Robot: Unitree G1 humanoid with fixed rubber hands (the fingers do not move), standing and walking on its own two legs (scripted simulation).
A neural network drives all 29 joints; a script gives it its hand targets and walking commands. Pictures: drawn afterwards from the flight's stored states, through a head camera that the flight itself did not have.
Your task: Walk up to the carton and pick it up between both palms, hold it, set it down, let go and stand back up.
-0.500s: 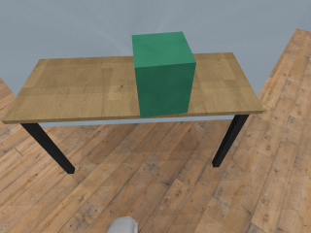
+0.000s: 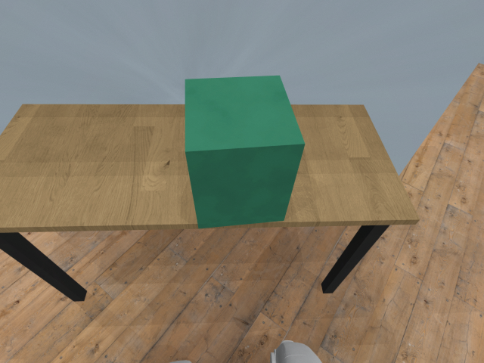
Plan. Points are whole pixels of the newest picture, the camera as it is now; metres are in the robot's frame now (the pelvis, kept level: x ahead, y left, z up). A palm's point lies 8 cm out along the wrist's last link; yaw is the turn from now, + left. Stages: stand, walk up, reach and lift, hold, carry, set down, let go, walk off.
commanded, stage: walk up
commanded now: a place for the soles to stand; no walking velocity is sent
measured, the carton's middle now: (237, 154) +0.52 -0.01 +0.01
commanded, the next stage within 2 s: none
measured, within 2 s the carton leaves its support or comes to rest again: neither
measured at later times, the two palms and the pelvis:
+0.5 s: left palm out of the picture +0.09 +0.23 -0.11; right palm out of the picture +0.06 -0.28 -0.12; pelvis +0.00 -0.03 +0.01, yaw +2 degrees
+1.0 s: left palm out of the picture +0.02 +0.19 -0.11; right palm out of the picture +0.07 -0.32 -0.13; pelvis +0.05 -0.07 +0.01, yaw +6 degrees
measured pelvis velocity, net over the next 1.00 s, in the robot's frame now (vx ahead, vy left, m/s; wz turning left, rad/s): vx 0.05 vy -0.07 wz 0.10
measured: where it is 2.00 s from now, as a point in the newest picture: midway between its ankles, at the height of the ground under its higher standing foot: outside the picture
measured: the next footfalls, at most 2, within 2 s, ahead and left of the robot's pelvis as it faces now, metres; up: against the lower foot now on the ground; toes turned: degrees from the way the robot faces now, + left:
left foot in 1.18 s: +0.14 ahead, +0.08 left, +0.00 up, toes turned +4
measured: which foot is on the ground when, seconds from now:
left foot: down 0.00-0.90, up 0.92-1.00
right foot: down 0.00-1.00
